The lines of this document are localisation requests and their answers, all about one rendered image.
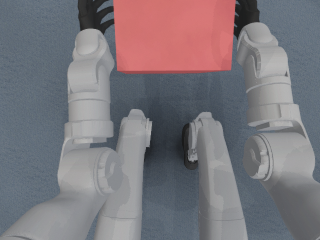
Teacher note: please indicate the robot right forearm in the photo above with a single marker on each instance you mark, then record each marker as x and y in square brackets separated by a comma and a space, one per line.
[267, 82]

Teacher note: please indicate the robot right upper arm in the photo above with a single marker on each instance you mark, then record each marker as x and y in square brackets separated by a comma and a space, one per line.
[283, 162]

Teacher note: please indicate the robot left hand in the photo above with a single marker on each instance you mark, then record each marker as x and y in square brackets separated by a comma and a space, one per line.
[89, 18]

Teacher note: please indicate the robot left forearm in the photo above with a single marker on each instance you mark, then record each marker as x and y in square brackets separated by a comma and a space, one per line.
[88, 86]

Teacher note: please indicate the robot left upper arm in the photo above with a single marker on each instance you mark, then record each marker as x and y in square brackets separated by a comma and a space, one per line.
[86, 178]

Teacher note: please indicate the right robot thigh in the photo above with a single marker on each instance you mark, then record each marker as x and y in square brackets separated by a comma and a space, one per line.
[220, 214]

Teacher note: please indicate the carton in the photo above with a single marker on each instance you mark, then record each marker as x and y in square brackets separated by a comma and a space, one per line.
[174, 36]

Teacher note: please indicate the robot right hand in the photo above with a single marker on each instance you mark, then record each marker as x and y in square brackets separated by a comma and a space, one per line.
[248, 13]

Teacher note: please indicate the robot left shin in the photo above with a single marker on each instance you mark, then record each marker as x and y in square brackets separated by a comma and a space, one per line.
[132, 112]

